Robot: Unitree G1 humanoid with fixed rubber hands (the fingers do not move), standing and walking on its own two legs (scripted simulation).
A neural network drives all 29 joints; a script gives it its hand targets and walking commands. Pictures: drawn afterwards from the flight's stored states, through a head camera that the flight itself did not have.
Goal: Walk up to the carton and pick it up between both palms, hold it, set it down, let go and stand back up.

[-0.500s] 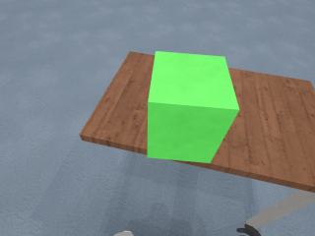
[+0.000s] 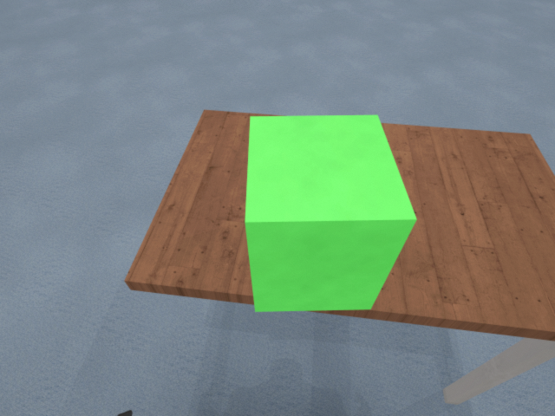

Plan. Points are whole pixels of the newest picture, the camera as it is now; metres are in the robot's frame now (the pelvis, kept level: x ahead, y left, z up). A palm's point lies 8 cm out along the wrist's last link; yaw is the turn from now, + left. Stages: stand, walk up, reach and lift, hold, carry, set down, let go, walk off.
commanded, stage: walk up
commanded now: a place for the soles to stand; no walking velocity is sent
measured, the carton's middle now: (313, 218) +0.42 -0.05 +0.04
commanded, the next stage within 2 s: none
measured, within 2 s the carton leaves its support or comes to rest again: neither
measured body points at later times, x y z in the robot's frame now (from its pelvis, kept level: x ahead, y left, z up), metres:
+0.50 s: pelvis +0.01 -0.02 +0.01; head +0.02 -0.02 +0.46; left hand +0.14 +0.23 -0.10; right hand +0.09 -0.29 -0.10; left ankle +0.04 +0.09 -0.73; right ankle +0.02 -0.13 -0.73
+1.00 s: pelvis -0.01 -0.03 +0.00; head +0.01 -0.03 +0.45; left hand +0.13 +0.24 -0.10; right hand +0.08 -0.32 -0.11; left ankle +0.04 +0.09 -0.73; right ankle +0.02 -0.13 -0.73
